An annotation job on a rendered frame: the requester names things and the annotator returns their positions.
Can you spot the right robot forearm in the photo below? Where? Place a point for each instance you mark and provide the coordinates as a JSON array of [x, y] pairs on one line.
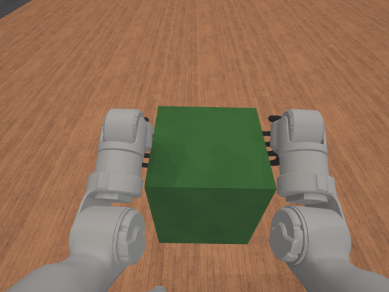
[[299, 139]]

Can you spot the right robot upper arm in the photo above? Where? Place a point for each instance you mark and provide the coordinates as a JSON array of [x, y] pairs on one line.
[[315, 244]]

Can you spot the left robot upper arm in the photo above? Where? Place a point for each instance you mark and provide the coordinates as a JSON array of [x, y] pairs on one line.
[[104, 241]]

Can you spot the left robot forearm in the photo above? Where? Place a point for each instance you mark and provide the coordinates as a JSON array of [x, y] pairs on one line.
[[124, 139]]

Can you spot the robot right hand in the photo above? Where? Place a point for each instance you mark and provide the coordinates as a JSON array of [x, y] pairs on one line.
[[276, 161]]

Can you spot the carton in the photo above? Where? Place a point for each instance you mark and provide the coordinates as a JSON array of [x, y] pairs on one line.
[[209, 178]]

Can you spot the robot left hand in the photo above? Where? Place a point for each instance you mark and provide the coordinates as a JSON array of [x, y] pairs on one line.
[[146, 155]]

